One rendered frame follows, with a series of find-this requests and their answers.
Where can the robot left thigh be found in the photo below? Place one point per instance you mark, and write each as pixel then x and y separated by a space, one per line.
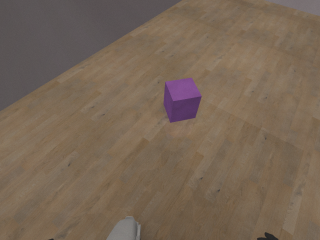
pixel 126 229

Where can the carton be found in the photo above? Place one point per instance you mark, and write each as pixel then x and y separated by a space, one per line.
pixel 181 99

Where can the robot left shin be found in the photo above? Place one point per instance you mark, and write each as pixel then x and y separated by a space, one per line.
pixel 129 217

